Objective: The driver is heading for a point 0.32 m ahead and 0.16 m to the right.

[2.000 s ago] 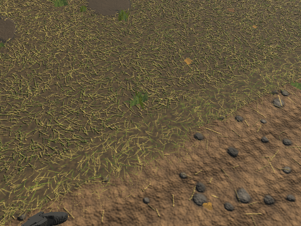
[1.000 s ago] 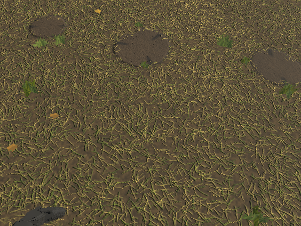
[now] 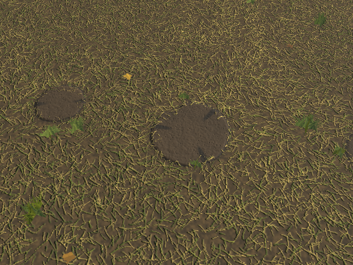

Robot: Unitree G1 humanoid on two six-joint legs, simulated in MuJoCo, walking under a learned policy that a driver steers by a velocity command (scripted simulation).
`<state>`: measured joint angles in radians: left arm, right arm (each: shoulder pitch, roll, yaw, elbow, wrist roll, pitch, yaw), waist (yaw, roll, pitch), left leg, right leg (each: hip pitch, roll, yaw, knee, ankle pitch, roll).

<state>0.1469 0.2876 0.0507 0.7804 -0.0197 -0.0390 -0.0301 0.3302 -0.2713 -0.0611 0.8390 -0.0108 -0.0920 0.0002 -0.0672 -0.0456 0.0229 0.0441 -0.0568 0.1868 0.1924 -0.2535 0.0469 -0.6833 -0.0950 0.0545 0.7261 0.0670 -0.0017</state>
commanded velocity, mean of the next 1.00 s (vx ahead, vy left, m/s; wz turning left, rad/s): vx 0.21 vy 0.00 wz -0.21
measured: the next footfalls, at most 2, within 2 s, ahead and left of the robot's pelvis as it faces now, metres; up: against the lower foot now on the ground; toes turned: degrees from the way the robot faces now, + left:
right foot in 0.16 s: +0.28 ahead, -0.14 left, +0.00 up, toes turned -10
left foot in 0.60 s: +0.47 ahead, +0.05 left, +0.00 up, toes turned -12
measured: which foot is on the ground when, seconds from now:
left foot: down 0.00-0.18, up 0.20-0.58, down 0.60-1.00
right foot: up 0.00-0.14, down 0.16-1.00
